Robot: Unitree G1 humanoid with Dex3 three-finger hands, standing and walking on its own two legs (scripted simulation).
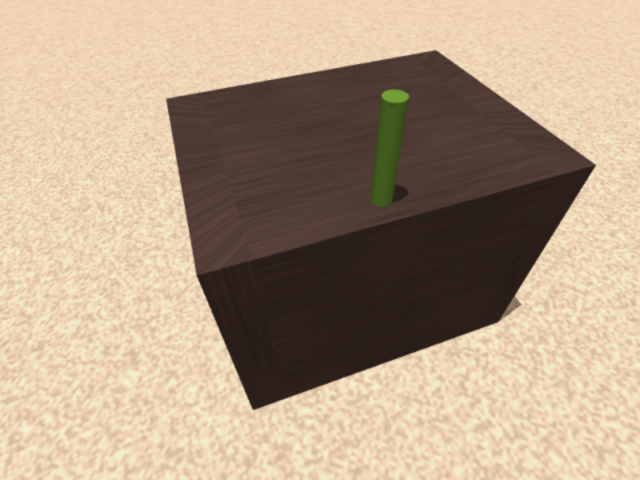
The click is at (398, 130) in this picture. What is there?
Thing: slim round
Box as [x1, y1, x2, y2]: [371, 89, 408, 206]
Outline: 394,89 387,90 383,92 381,95 371,191 371,201 379,206 388,205 392,199 408,100 408,95 405,92
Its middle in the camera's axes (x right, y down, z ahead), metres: +0.13 -0.16 +0.74
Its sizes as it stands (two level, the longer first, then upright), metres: 0.046 0.046 0.234
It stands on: a support 0.70 m high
